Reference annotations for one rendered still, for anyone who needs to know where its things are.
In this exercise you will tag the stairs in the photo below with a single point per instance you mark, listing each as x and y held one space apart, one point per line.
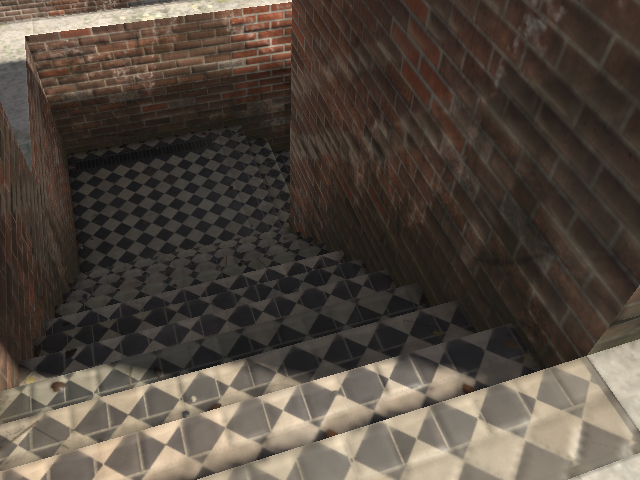
184 365
274 168

